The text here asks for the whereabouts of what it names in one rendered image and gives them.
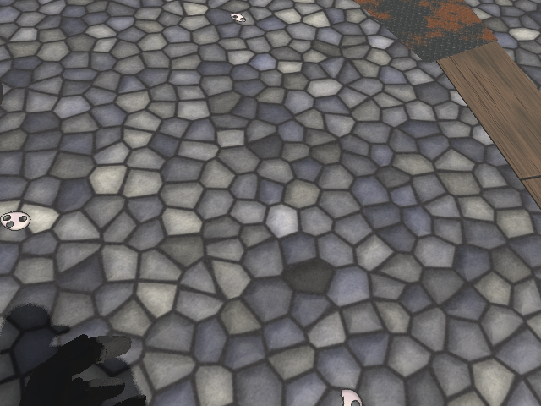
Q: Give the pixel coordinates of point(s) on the left robot hand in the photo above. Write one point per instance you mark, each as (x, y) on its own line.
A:
(51, 383)

